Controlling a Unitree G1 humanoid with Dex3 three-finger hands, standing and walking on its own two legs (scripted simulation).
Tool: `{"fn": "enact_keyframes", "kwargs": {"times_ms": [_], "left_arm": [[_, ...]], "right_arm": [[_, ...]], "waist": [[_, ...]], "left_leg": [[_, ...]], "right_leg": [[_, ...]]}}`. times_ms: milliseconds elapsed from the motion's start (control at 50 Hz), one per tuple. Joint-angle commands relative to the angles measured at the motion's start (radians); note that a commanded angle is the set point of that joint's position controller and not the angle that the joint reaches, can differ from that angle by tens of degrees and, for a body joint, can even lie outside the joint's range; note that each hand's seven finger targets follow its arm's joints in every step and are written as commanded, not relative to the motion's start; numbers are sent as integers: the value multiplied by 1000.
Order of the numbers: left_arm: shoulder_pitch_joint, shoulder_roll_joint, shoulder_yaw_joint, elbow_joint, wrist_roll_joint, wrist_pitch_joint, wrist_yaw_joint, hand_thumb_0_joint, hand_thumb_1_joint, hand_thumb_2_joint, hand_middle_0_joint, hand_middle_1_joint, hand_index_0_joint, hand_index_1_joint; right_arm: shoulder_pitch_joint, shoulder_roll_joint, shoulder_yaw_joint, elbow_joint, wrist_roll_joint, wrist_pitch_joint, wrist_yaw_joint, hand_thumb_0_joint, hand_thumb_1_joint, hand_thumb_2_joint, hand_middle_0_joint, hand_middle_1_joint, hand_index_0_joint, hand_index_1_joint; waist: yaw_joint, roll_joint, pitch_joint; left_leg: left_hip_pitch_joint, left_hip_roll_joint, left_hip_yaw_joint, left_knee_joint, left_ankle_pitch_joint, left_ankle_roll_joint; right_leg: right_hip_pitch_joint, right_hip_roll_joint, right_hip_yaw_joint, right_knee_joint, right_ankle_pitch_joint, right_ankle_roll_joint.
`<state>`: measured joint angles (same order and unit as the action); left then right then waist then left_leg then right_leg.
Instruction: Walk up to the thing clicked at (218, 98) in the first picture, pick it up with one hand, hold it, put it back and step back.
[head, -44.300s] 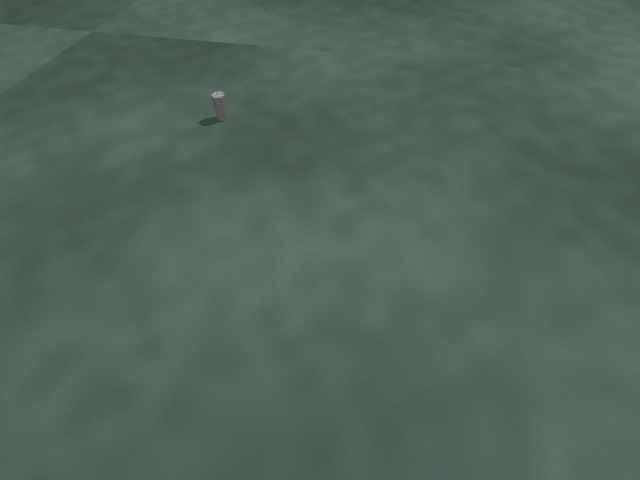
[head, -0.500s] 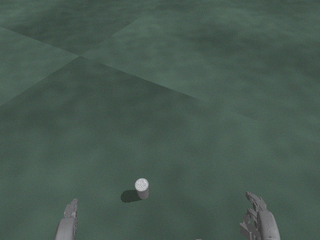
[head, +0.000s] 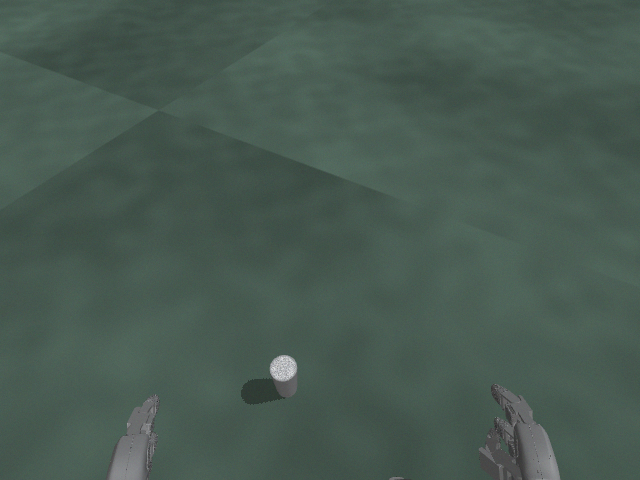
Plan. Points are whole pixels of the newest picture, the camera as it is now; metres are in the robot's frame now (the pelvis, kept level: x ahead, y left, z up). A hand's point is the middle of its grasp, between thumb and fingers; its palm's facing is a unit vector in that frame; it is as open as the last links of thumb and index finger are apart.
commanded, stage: stand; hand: left
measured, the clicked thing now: (285, 378) +0.52 +0.11 -0.65
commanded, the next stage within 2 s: none
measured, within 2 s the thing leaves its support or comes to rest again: neither
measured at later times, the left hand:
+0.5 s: hand out of the picture +0.16 +0.20 -0.08, palm faces +0.00 -0.94 -0.33, open 7.6 cm
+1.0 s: hand out of the picture +0.06 +0.25 -0.10, palm faces +0.03 -0.94 -0.35, open 7.4 cm
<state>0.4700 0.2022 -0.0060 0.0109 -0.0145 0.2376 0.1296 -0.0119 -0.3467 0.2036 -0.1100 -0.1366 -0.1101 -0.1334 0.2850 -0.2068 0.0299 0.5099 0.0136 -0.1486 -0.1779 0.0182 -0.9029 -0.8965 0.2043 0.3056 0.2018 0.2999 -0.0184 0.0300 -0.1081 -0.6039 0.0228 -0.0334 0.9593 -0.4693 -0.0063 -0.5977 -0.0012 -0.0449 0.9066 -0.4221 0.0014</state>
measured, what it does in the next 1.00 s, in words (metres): stands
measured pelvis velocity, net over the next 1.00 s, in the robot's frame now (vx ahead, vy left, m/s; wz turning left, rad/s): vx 0.00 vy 0.01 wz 0.01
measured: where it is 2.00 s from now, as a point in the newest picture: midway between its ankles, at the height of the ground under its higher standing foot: outside the picture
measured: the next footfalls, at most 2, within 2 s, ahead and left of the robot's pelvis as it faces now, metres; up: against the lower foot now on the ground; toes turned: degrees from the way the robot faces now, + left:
none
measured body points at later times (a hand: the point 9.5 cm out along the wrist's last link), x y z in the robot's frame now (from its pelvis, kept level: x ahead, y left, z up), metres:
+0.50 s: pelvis +0.00 +0.00 +0.01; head +0.01 +0.00 +0.46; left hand +0.16 +0.25 -0.06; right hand +0.15 -0.24 -0.09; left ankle +0.01 +0.12 -0.69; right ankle +0.02 -0.12 -0.69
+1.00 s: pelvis +0.00 +0.01 +0.05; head -0.01 +0.00 +0.50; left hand +0.06 +0.30 -0.08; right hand +0.08 -0.27 -0.09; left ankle +0.01 +0.12 -0.69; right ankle +0.02 -0.12 -0.69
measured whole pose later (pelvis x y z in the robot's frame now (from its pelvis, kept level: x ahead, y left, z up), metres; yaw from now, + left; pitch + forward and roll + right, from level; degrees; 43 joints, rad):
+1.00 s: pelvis +0.00 +0.01 +0.05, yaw +1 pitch -4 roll +0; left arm 0.19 0.30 0.01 1.02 0.02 0.00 0.02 0.00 0.90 0.90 -0.20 -0.30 -0.20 -0.30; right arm 0.18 -0.30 -0.01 1.03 -0.03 0.00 -0.01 0.01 -0.91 -0.89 0.20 0.30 0.20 0.30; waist 0.02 0.02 0.05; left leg -0.17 -0.02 -0.02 0.50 -0.25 0.01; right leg -0.19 -0.04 -0.03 0.51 -0.24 0.02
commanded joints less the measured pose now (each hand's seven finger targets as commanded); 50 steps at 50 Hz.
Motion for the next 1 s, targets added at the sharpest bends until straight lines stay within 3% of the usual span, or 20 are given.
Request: {"fn": "enact_keyframes", "kwargs": {"times_ms": [0,60,200,260,320,360,380,400,420,520,560,620,680,740,880,980], "left_arm": [[-44,97,46,-191,10,-51,10,0,128,687,-200,-300,-200,-300],[-33,100,51,-190,13,-54,11,0,368,900,-200,-300,-200,-300],[-46,102,51,-199,11,-54,14,0,899,900,-200,-300,-200,-300],[-36,90,40,-192,12,-52,11,0,899,900,-200,-300,-200,-300],[-22,102,55,-187,13,-53,12,0,899,900,-200,-300,-200,-300],[-39,104,50,-195,11,-55,13,0,899,900,-200,-300,-200,-300],[-216,231,101,156,104,-154,-36,0,899,900,-200,-300,-200,-300],[-169,246,107,261,120,-194,-62,0,899,900,-200,-300,-200,-300],[-191,250,105,294,121,-218,-76,0,899,900,-200,-300,-200,-300],[-224,256,87,468,69,-261,-108,0,899,900,-200,-300,-200,-300],[-251,260,84,541,63,-268,-106,0,899,900,-200,-300,-200,-300],[-266,272,81,630,60,-280,-102,0,899,900,-200,-300,-200,-300],[-290,279,78,701,54,-280,-96,0,899,900,-200,-300,-200,-300],[-287,280,73,775,47,-277,-91,0,899,900,-200,-300,-200,-300],[-308,299,62,910,43,-267,-90,0,899,900,-200,-300,-200,-300],[-336,305,54,978,40,-264,-95,0,899,900,-200,-300,-200,-300]], "right_arm": [[-75,-120,-54,-162,-5,-58,-10,0,-900,-900,200,300,200,300],[-68,-120,-56,-163,-7,-58,-11,0,-900,-900,200,300,200,300],[-74,-117,-51,-159,-5,-61,-9,0,-900,-900,200,300,200,300],[-72,-122,-53,-160,-6,-63,-10,0,-900,-900,200,300,200,300],[-68,-123,-56,-157,-6,-62,-9,0,-900,-900,200,300,200,300],[-75,-122,-53,-161,-7,-59,-8,0,-900,-900,200,300,200,300],[-141,-255,-96,56,-133,19,52,0,-900,-900,200,300,200,300],[-119,-257,-105,93,-132,50,84,0,-900,-900,200,300,200,300],[-110,-244,-103,100,-127,63,97,0,-900,-900,200,300,200,300],[-124,-251,-109,155,-68,78,151,0,-900,-900,200,300,200,300],[-135,-247,-111,190,-68,86,157,0,-900,-900,200,300,200,300],[-144,-251,-110,234,-67,94,160,0,-900,-900,200,300,200,300],[-118,-258,-108,287,-62,102,158,0,-900,-900,200,300,200,300],[-127,-267,-106,333,-59,110,155,0,-900,-900,200,300,200,300],[-150,-287,-91,428,-46,122,151,0,-900,-900,200,300,200,300],[-158,-302,-88,482,-42,126,154,0,-900,-900,200,300,200,300]], "waist": [[-4,6,-68],[-1,-4,-91],[4,-8,-65],[-8,3,-60],[3,4,-84],[3,9,-60],[32,-26,102],[43,-78,27],[26,-86,17],[39,-33,1],[38,-15,15],[35,-29,11],[23,-27,30],[33,-22,42],[38,-15,108],[32,-9,166]], "left_leg": [[18,-20,13,-179,129,16],[34,-19,11,-174,165,16],[22,-20,15,-180,125,18],[30,-15,10,-191,110,16],[36,-14,4,-188,150,13],[19,-16,4,-191,124,13],[49,21,-75,-261,211,49],[98,19,-41,-220,206,73],[121,14,-41,-220,200,79],[212,17,-69,-302,203,74],[218,18,-75,-332,204,69],[282,20,-72,-342,301,63],[319,31,-86,-391,349,61],[339,38,-88,-427,381,59],[381,54,-106,-551,350,44],[374,62,-117,-647,226,36]], "right_leg": [[64,19,-19,-149,107,-11],[82,20,-20,-145,134,-12],[74,15,-15,-157,99,-10],[61,21,-20,-151,87,-12],[75,23,-26,-138,118,-15],[62,22,-26,-146,94,-14],[174,-59,80,-162,105,-65],[190,-85,117,-197,113,-92],[182,-95,149,-209,117,-100],[223,-87,118,-239,164,-71],[251,-89,115,-261,179,-59],[295,-98,115,-293,280,-51],[317,-100,109,-313,314,-51],[369,-106,107,-353,346,-46],[426,-112,101,-470,292,-34],[440,-107,101,-539,199,-23]]}}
